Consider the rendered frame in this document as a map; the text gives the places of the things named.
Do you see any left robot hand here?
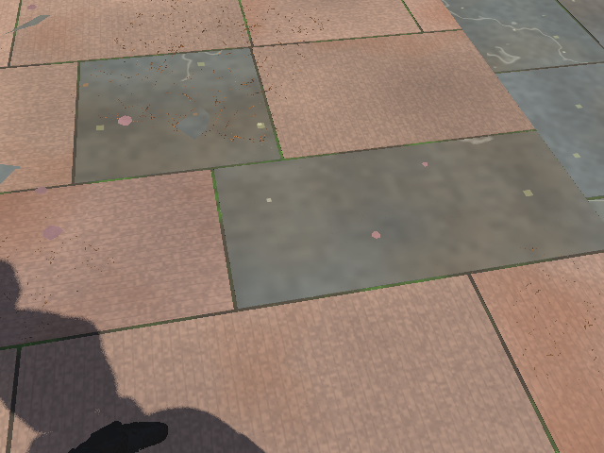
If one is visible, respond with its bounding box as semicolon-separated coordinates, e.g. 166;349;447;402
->
68;421;168;453

